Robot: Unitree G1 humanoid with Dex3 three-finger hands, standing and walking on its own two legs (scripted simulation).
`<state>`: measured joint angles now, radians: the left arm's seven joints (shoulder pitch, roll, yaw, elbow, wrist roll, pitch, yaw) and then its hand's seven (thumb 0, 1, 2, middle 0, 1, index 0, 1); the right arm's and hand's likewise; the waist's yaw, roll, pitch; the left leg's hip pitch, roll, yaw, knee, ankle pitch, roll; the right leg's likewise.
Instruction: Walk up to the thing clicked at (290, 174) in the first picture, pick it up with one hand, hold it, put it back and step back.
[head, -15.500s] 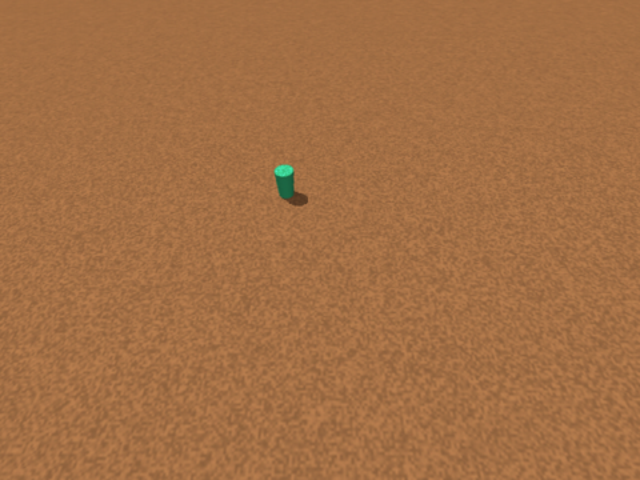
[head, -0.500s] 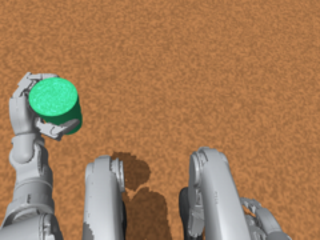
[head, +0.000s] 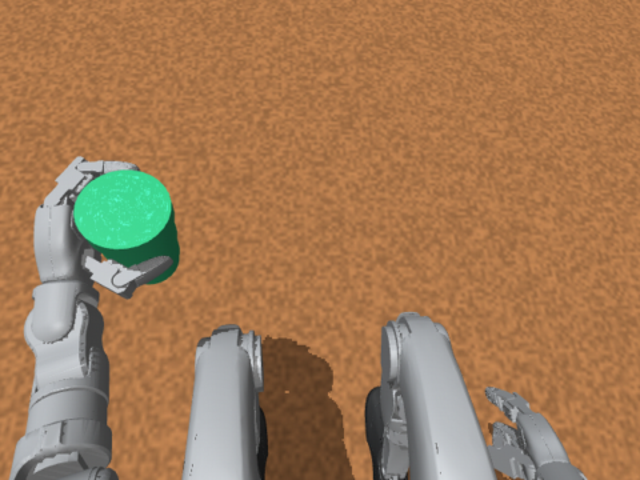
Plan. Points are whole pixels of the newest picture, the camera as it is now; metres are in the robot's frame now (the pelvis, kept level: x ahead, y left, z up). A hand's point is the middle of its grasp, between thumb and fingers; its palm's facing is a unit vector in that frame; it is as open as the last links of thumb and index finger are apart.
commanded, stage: lift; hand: left
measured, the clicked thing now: (139, 237) +0.41 +0.22 -0.02
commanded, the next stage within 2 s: hold in 1.74 s
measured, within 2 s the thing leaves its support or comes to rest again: neither
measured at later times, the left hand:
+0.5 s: hand (31, 143) +0.39 +0.21 +0.19, palm faces +0.13 -0.99 -0.02, open 11.8 cm
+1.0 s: hand out of the picture +0.39 +0.20 +0.29, palm faces +0.12 -0.99 -0.01, open 11.7 cm
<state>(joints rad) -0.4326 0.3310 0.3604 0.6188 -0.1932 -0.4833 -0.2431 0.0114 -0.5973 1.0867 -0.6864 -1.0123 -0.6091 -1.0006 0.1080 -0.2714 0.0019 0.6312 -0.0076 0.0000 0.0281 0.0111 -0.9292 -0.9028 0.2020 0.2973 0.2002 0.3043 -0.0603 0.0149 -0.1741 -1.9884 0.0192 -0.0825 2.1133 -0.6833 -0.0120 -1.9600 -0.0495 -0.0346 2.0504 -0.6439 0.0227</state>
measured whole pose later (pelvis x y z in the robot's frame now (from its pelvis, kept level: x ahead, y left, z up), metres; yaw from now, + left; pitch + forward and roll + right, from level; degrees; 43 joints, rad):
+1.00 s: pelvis +0.06 +0.01 +0.24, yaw +2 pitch +16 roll -3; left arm -0.12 0.22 0.17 0.31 -0.20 -0.31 -0.09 0.01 -0.59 1.08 -0.69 -1.01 -0.61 -0.99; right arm 0.22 -0.22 -0.01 0.62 0.03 -0.06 -0.03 0.01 -0.92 -0.90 0.20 0.30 0.20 0.30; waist -0.03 0.02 -0.12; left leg -0.98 0.05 -0.03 1.24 -0.55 -0.01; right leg -0.96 -0.03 -0.05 1.18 -0.51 0.03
